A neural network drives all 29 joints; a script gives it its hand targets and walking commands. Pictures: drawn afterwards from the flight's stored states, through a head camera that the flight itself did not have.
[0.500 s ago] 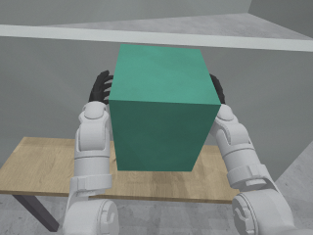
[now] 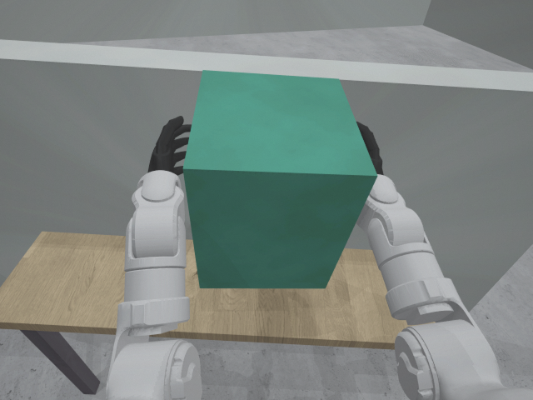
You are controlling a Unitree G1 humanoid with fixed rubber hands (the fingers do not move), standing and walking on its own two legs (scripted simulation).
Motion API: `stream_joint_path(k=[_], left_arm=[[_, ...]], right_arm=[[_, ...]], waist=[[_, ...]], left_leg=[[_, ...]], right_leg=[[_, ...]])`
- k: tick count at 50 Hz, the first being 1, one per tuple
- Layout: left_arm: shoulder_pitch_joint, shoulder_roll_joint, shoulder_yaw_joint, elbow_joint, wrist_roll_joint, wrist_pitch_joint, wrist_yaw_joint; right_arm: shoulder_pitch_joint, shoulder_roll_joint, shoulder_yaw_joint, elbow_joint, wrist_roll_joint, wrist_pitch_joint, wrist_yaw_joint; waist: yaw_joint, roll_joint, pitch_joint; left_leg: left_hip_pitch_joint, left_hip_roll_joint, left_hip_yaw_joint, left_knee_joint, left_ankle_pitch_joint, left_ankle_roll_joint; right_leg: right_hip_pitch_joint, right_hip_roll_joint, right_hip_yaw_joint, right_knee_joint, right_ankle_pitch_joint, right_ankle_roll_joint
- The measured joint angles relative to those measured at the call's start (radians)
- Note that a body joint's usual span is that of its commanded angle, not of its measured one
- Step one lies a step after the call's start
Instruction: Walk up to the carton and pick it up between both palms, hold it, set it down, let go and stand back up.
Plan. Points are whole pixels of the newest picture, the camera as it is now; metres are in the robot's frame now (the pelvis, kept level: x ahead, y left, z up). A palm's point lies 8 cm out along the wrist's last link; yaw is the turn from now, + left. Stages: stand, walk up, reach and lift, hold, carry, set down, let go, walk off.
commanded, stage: hold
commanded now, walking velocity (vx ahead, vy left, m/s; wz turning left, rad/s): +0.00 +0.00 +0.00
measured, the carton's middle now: (267, 185) +0.38 +0.00 +0.16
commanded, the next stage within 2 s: none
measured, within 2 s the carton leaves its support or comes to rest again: neither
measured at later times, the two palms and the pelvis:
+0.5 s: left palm (167, 171) +0.36 +0.14 +0.20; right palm (370, 175) +0.36 -0.15 +0.19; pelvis +0.00 +0.00 +0.00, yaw +0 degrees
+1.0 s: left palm (166, 174) +0.36 +0.15 +0.20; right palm (368, 177) +0.36 -0.14 +0.19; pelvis +0.00 +0.00 +0.00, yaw +0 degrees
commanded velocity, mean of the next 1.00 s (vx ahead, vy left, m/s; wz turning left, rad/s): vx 0.00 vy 0.00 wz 0.00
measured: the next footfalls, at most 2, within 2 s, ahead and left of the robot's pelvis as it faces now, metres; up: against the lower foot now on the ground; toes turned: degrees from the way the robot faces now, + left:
none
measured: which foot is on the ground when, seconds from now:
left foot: down 0.00-1.00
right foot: down 0.00-1.00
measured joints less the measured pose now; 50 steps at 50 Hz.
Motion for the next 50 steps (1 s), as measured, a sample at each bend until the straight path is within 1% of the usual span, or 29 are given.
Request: stream_joint_path(k=[3,7,12,14,18,23,31,35,43,47,50], left_arm=[[-0.010,-0.001,0.001,0.013,0.003,0.000,0.001],[-0.013,-0.011,0.015,0.023,0.013,0.004,-0.003],[0.038,-0.010,-0.005,-0.051,-0.001,0.010,0.002],[0.042,-0.011,-0.007,-0.067,-0.001,0.012,0.004],[0.016,-0.016,0.008,-0.033,0.005,0.018,-0.005],[-0.007,-0.010,0.008,-0.006,0.007,0.016,-0.008],[-0.009,-0.012,0.027,0.006,0.013,0.009,-0.017],[-0.003,-0.009,0.021,0.001,0.012,0.007,-0.016],[-0.025,-0.006,0.022,0.030,0.018,0.006,-0.017],[-0.025,-0.011,0.031,0.036,0.020,0.001,-0.018],[-0.016,-0.011,0.028,0.023,0.019,-0.001,-0.017]], right_arm=[[-0.009,-0.003,-0.007,0.002,0.000,0.010,0.000],[-0.017,-0.010,0.001,0.014,-0.003,0.022,0.002],[0.022,-0.022,0.049,-0.042,0.030,0.013,-0.014],[0.027,-0.021,0.052,-0.052,0.033,0.009,-0.017],[0.022,-0.008,0.023,-0.037,0.012,0.019,-0.012],[0.008,-0.007,0.005,-0.030,0.005,0.025,-0.008],[-0.009,-0.005,0.009,-0.007,-0.004,0.026,-0.008],[-0.005,-0.003,0.010,-0.005,-0.003,0.017,-0.007],[-0.015,0.005,-0.015,0.015,-0.014,0.013,0.000],[-0.017,0.001,-0.008,0.022,-0.015,0.010,-0.001],[-0.017,-0.001,-0.001,0.020,-0.009,0.006,-0.002]], waist=[[-0.003,0.002,0.008],[0.002,0.001,0.015],[-0.003,0.005,0.004],[-0.006,0.006,0.010],[-0.005,0.001,0.015],[0.003,0.008,0.009],[0.002,0.011,0.015],[0.001,0.007,0.009],[0.002,0.005,0.010],[0.006,0.005,0.011],[0.003,0.006,0.016]], left_leg=[[0.004,0.000,-0.004,0.002,-0.002,0.000],[0.014,0.001,0.003,-0.011,0.002,0.001],[0.006,0.008,0.002,-0.004,-0.003,-0.004],[0.009,0.010,-0.001,0.003,-0.008,-0.005],[0.020,0.006,-0.003,-0.003,-0.005,-0.003],[0.014,0.003,0.000,-0.006,0.002,-0.002],[0.024,0.000,0.002,-0.015,0.008,0.000],[0.018,0.000,0.001,-0.010,0.007,-0.001],[0.012,-0.002,-0.002,-0.008,0.008,0.000],[0.017,-0.002,0.002,-0.015,0.011,0.001],[0.019,0.000,0.002,-0.015,0.011,0.000]], right_leg=[[0.007,0.000,-0.004,-0.002,-0.001,-0.001],[0.008,0.001,0.002,-0.001,-0.002,-0.001],[0.005,0.008,0.002,-0.006,-0.001,-0.002],[0.012,0.010,-0.001,-0.005,-0.002,-0.003],[0.018,0.006,-0.003,0.003,-0.007,-0.003],[0.007,0.002,0.000,0.008,-0.005,-0.002],[0.017,0.000,0.002,-0.003,0.002,0.000],[0.012,0.000,0.001,0.001,0.002,-0.001],[0.008,-0.002,-0.002,0.003,0.002,-0.001],[0.009,-0.002,0.002,0.001,0.003,-0.001],[0.013,0.000,0.002,-0.002,0.004,-0.002]])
